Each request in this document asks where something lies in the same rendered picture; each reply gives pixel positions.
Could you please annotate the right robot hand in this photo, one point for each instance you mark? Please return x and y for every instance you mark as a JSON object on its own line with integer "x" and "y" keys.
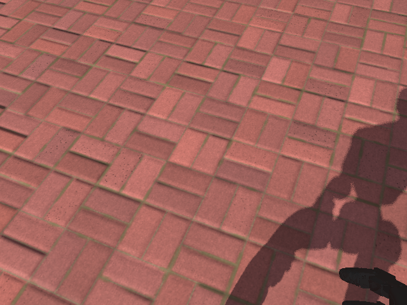
{"x": 379, "y": 281}

